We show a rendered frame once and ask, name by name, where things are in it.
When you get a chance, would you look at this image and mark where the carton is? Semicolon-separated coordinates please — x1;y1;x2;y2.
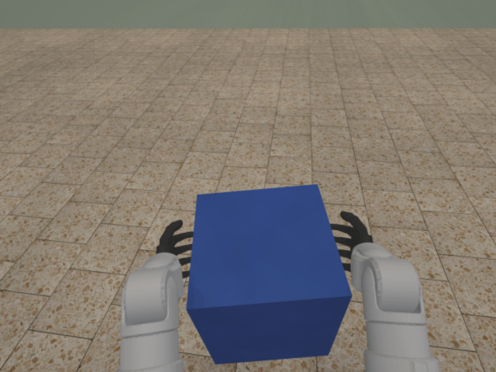
186;184;352;364

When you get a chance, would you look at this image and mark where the robot right hand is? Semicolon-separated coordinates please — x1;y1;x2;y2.
330;211;373;272

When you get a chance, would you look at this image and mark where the robot right forearm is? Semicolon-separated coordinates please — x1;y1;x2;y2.
350;243;440;372

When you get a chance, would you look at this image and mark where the robot left hand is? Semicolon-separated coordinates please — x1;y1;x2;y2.
156;220;194;278

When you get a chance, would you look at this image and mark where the robot left forearm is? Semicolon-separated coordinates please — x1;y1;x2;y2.
116;253;184;372

